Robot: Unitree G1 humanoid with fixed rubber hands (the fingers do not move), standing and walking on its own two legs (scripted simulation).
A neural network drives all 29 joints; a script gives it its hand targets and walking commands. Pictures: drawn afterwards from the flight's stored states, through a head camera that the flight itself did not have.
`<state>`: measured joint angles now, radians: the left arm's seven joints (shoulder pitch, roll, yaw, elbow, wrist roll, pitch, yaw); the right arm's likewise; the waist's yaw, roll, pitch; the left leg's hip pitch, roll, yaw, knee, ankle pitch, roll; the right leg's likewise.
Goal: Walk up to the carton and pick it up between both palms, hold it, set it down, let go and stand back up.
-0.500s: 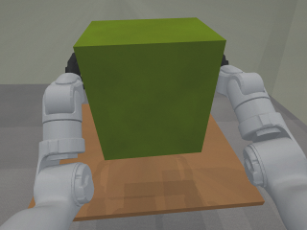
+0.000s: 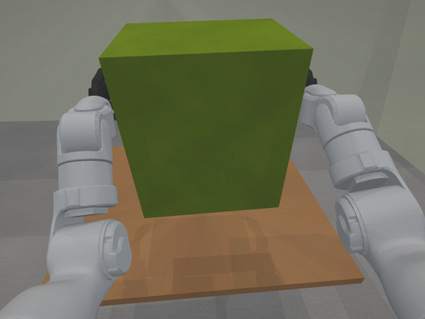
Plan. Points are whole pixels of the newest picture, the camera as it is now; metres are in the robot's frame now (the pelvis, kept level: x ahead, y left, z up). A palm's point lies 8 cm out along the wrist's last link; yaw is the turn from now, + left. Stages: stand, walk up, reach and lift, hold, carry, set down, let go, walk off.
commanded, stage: hold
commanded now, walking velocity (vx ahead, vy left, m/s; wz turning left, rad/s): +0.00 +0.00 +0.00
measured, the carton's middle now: (206, 120) +0.37 +0.01 +0.27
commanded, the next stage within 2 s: set down in 1.12 s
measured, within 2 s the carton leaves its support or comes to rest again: neither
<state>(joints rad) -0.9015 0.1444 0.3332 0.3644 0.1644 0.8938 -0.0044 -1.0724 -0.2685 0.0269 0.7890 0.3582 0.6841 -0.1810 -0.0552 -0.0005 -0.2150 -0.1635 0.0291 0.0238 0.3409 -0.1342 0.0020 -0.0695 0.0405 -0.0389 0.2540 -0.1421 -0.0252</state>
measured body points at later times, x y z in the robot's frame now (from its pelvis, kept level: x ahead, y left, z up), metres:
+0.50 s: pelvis +0.01 +0.01 +0.00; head -0.08 +0.02 +0.44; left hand +0.38 +0.19 +0.29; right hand +0.39 -0.17 +0.30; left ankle +0.03 +0.12 -0.75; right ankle +0.00 -0.10 -0.75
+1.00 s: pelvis +0.00 +0.00 +0.00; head -0.09 +0.01 +0.44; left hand +0.37 +0.18 +0.30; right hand +0.38 -0.17 +0.30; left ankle +0.03 +0.12 -0.75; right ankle +0.00 -0.10 -0.75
